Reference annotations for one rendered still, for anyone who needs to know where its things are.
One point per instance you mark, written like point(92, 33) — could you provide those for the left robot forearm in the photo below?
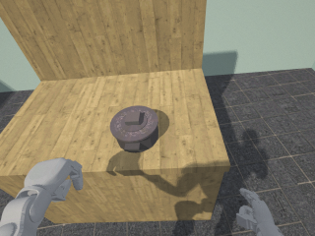
point(22, 215)

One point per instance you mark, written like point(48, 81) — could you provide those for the right robot forearm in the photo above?
point(267, 229)

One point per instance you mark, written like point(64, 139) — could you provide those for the pot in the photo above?
point(142, 145)

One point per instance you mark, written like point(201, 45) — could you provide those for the right robot hand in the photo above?
point(249, 217)

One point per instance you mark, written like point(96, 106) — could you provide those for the lid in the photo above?
point(134, 133)

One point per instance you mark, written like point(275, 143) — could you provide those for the left robot hand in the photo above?
point(51, 175)

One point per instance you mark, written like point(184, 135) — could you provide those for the knob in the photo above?
point(133, 118)

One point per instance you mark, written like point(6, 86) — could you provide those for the table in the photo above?
point(95, 58)

